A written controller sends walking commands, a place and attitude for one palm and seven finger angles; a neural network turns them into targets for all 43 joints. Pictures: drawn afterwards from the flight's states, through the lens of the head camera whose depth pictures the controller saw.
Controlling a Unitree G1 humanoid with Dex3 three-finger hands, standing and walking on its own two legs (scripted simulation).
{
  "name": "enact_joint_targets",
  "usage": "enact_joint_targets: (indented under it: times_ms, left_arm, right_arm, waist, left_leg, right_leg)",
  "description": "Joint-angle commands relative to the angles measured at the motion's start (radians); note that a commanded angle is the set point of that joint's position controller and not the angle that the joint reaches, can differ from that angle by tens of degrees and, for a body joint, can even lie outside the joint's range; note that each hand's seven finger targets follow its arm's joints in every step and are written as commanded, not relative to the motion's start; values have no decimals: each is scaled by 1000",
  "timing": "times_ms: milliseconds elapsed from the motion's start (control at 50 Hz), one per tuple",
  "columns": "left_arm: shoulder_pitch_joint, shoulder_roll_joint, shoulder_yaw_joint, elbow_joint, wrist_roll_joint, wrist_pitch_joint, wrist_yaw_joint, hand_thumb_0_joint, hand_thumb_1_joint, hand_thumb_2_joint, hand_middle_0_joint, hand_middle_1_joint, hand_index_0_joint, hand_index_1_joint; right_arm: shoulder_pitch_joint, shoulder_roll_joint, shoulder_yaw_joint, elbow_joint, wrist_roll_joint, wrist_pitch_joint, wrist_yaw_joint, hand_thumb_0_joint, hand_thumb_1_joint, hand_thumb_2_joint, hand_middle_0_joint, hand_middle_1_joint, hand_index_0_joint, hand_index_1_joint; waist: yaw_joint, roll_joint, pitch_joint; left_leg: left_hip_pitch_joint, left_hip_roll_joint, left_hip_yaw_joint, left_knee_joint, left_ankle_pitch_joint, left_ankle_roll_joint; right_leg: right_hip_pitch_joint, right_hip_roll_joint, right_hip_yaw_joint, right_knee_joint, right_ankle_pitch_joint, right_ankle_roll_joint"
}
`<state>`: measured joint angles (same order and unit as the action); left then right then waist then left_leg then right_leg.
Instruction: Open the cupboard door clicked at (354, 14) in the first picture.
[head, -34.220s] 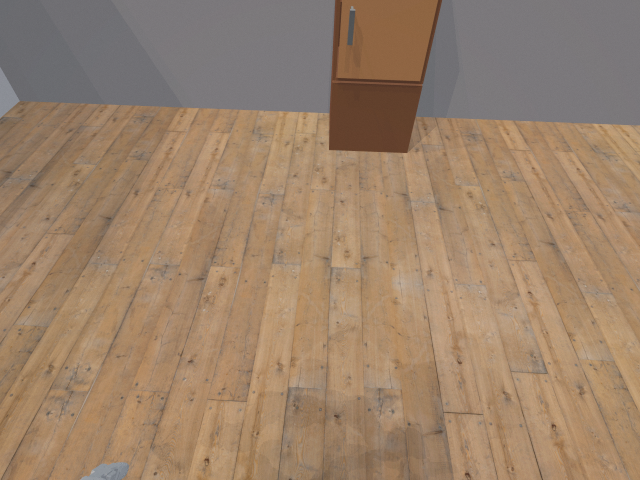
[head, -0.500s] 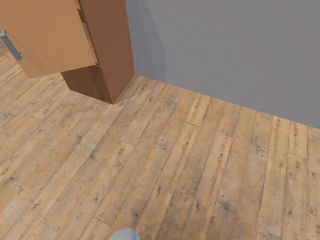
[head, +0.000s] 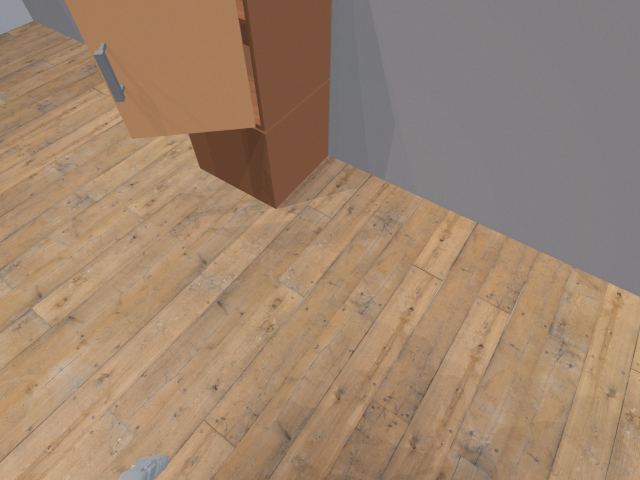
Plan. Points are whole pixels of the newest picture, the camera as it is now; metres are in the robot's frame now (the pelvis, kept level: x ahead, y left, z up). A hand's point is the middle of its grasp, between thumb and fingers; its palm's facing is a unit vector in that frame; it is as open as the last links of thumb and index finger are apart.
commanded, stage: turn to face it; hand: left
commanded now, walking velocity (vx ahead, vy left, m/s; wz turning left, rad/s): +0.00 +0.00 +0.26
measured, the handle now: (111, 72) +1.04 +0.62 -0.10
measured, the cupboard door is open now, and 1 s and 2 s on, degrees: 43 43 43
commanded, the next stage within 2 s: take the last steps up to it in 0.10 s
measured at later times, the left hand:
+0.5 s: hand out of the picture -0.04 +0.18 -0.17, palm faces +0.29 -0.93 -0.20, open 7.4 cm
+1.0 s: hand (155, 379) +0.27 +0.28 -0.15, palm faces +0.18 -0.96 -0.23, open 7.4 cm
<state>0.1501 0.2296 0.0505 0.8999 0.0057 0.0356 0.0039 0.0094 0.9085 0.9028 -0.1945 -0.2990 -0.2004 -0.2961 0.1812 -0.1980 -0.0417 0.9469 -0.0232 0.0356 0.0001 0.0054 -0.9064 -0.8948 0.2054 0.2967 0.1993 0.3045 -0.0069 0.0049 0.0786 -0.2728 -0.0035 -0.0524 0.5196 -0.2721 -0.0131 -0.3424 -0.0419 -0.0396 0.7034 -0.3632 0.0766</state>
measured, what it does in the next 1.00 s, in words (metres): walks ahead: right foot, then left foot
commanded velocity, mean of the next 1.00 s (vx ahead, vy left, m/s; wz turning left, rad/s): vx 0.25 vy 0.12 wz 0.14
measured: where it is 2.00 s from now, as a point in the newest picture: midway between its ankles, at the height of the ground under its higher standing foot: (258, 362)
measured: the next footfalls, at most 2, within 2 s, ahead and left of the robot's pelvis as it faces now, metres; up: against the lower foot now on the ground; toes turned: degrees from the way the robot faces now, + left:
right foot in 0.02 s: +0.03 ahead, -0.12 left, +0.00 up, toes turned -3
left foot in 0.56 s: +0.07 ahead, +0.15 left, +0.00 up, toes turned +17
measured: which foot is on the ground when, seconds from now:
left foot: down 0.00-0.02, up 0.04-0.54, down 0.56-1.00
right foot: up 0.00-0.00, down 0.02-0.56, up 0.58-1.00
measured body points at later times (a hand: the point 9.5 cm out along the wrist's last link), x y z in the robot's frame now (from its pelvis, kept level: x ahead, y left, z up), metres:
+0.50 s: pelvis +0.03 +0.00 +0.01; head +0.06 +0.03 +0.45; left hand -0.06 +0.23 -0.15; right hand +0.18 -0.22 -0.13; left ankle +0.01 +0.12 -0.71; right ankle -0.01 -0.12 -0.73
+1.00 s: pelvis +0.18 +0.07 -0.01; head +0.22 +0.06 +0.44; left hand +0.26 +0.33 -0.14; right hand +0.13 -0.15 -0.17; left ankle +0.03 +0.13 -0.73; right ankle +0.28 +0.01 -0.73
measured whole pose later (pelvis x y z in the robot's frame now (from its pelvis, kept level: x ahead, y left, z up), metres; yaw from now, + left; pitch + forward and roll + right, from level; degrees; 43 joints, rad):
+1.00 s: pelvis +0.18 +0.07 -0.01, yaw +12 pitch +1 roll +3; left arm 0.09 0.18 0.04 0.96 0.02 -0.01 -0.02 0.01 0.91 0.90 -0.19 -0.30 -0.20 -0.30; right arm 0.45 -0.15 -0.02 1.14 -0.02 -0.05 -0.01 0.01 -0.91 -0.90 0.20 0.30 0.20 0.30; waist -0.04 0.01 0.06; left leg 0.04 -0.07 0.09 0.34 -0.40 0.04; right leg -0.47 -0.07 -0.11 0.68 -0.25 -0.01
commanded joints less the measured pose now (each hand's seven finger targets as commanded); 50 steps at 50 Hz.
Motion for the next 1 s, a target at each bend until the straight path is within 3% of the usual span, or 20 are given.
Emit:
enact_joint_targets:
  times_ms: [0, 20, 40, 80, 160, 220, 320, 400, 440, 500, 520, 540, 560, 580, 660, 720, 840, 920, 960, 980]
  left_arm:
    - [196, 202, 53, -10, 24, -51, 23, 0, 900, 900, -200, -300, -200, -300]
    - [193, 235, 47, -15, 21, -50, 25, 0, 900, 900, -200, -300, -200, -300]
    - [154, 199, 35, -23, 19, -51, 26, 0, 900, 900, -200, -300, -200, -300]
    - [71, 132, 26, -33, 14, -51, 31, 0, 900, 900, -200, -300, -200, -300]
    - [108, 101, 22, -16, 15, -61, 32, 0, 900, 900, -200, -300, -200, -300]
    - [181, 105, 30, 18, 18, -68, 31, 0, 900, 900, -200, -300, -200, -300]
    - [249, 133, 44, 73, 23, -81, 20, 0, 900, 900, -200, -300, -200, -300]
    - [245, 144, 54, 97, 30, -86, 13, 0, 900, 900, -200, -300, -200, -300]
    - [223, 156, 57, 104, 30, -85, 8, 0, 900, 900, -200, -300, -200, -300]
    - [143, 150, 56, 102, 21, -74, -3, 0, 900, 900, -200, -300, -200, -300]
    - [134, 94, 47, 84, 15, -69, -10, 0, 900, 900, -200, -300, -200, -300]
    - [82, 40, 27, 32, 12, -68, -13, 0, 900, 900, -200, -300, -200, -300]
    - [2, 54, 22, 5, 17, -67, -7, 0, 900, 900, -200, -300, -200, -300]
    - [5, 47, 27, 8, 20, -70, -9, 0, 900, 900, -200, -300, -200, -300]
    - [102, 36, 23, 79, 25, -55, -22, 0, 900, 900, -200, -300, -200, -300]
    - [98, 22, 17, 80, 22, -49, -16, 0, 900, 900, -200, -300, -200, -300]
    - [-65, 0, 5, 8, 17, -54, -17, 0, 900, 900, -200, -300, -200, -300]
    - [-93, -2, 5, -14, 16, -60, -18, 0, 900, 900, -200, -300, -200, -300]
    - [71, 28, 18, 29, 17, -73, -16, 0, 900, 900, -200, -300, -200, -300]
    - [224, 72, 35, 76, 21, -84, -12, 0, 900, 900, -200, -300, -200, -300]
  right_arm:
    - [-4, -89, -39, -89, 21, -18, -9, 0, -900, -900, 200, 300, 200, 300]
    - [-27, -109, -42, -102, 18, -7, -9, 0, -900, -900, 200, 300, 200, 300]
    - [-25, -111, -43, -89, 13, -1, -5, 0, -900, -900, 200, 300, 200, 300]
    - [-7, -114, -51, -36, 8, 13, -3, 0, -900, -900, 200, 300, 200, 300]
    - [-16, -73, -38, -9, 13, 12, 6, 0, -900, -900, 200, 300, 200, 300]
    - [-46, -53, -28, -3, 9, 7, 7, 0, -900, -900, 200, 300, 200, 300]
    - [-121, -63, -25, -25, 5, -7, 23, 0, -900, -900, 200, 300, 200, 300]
    - [-158, -61, -21, -48, 6, -21, 35, 0, -900, -900, 200, 300, 200, 300]
    - [-129, -53, -18, -44, 7, -27, 38, 0, -900, -900, 200, 300, 200, 300]
    - [74, -89, -25, 20, 4, -43, 26, 0, -900, -900, 200, 300, 200, 300]
    - [193, -174, -47, 52, -3, -52, 14, 0, -900, -900, 200, 300, 200, 300]
    - [304, -262, -65, 68, -10, -53, 1, 0, -900, -900, 200, 300, 200, 300]
    - [311, -256, -61, 74, -2, -44, -12, 0, -900, -900, 200, 300, 200, 300]
    - [253, -224, -43, 54, -5, -50, -15, 0, -900, -900, 200, 300, 200, 300]
    - [125, -124, -7, 20, 1, -84, -25, 0, -900, -900, 200, 300, 200, 300]
    - [183, -113, -5, 52, 5, -98, -24, 0, -900, -900, 200, 300, 200, 300]
    - [273, -91, 0, 110, -1, -100, -25, 0, -900, -900, 200, 300, 200, 300]
    - [301, -99, 2, 150, -6, -97, -24, 0, -900, -900, 200, 300, 200, 300]
    - [287, -109, 0, 160, 1, -96, -23, 0, -900, -900, 200, 300, 200, 300]
    - [270, -102, -3, 153, 11, -101, -20, 0, -900, -900, 200, 300, 200, 300]
  waist:
    - [63, -250, -174]
    - [73, -303, -157]
    - [53, -205, -121]
    - [11, -235, -62]
    - [15, -172, -80]
    - [49, -155, -83]
    - [87, -145, -38]
    - [86, -146, -3]
    - [63, -141, -4]
    - [-44, -51, -48]
    - [-100, 176, -102]
    - [-135, 394, -116]
    - [-132, 249, -74]
    - [-98, 163, -58]
    - [7, 105, -8]
    - [18, 60, -21]
    - [-11, 71, 21]
    - [-5, 59, 38]
    - [75, -3, -30]
    - [140, -56, -106]
  left_leg:
    - [-252, -30, 27, 249, -110, -1]
    - [-242, -44, 8, 461, -386, -12]
    - [-246, -20, -32, 574, -332, -6]
    - [-281, 6, -17, 690, -214, -27]
    - [-255, 12, 31, 577, -151, -46]
    - [-245, 12, 64, 453, -154, -49]
    - [-294, 43, 82, 362, -163, -38]
    - [-255, 59, 93, 249, -172, -20]
    - [-147, 40, 127, 151, -141, -9]
    - [243, -17, 191, -67, -20, 12]
    - [385, 139, -29, -156, -118, 75]
    - [419, 350, -374, -278, -70, 185]
    - [357, 392, -366, -292, -28, 240]
    - [297, 372, -337, -309, -65, 253]
    - [180, 244, -130, -322, 174, 197]
    - [223, 220, -56, -319, 377, 205]
    - [259, 225, -19, -316, 443, 220]
    - [207, 228, -2, -268, 480, 202]
    - [149, 179, 37, -79, 558, 160]
    - [33, 121, 69, 113, 481, 121]
  right_leg:
    - [419, -298, 298, -377, 395, -104]
    - [287, -451, 387, -402, 513, -217]
    - [232, -405, 306, -398, 483, -243]
    - [218, -299, 205, -378, 555, -212]
    - [280, -250, 50, -347, 677, -186]
    - [340, -272, 64, -365, 631, -192]
    - [375, -352, 125, -441, 317, -225]
    - [324, -393, 127, -465, 153, -232]
    - [253, -378, 76, -440, 140, -210]
    - [15, -267, -78, -245, 68, -125]
    - [-123, -159, -167, 28, -5, -76]
    - [-321, -31, -163, 328, -277, -37]
    - [-371, -64, -40, 454, -259, -64]
    - [-377, -88, -16, 499, -202, -76]
    - [-298, -105, -2, 492, 28, -64]
    - [-300, -90, -16, 437, 83, -53]
    - [-276, -74, -46, 147, 112, -61]
    - [-109, -30, -74, -3, 103, -88]
    - [137, 9, -88, -108, 161, -104]
    - [379, -41, -16, -169, 188, -127]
